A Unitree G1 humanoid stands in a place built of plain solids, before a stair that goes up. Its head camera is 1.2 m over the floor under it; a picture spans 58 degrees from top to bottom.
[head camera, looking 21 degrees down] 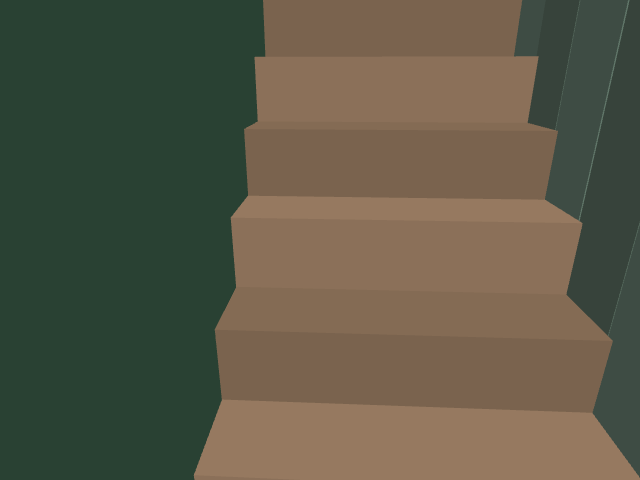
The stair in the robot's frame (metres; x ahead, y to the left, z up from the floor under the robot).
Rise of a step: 0.21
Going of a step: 0.23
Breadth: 0.93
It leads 3 degrees to the right of straight ahead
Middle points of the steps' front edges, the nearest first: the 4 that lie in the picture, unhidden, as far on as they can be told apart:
0.87 -0.21 0.63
1.09 -0.22 0.84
1.32 -0.23 1.05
1.54 -0.24 1.25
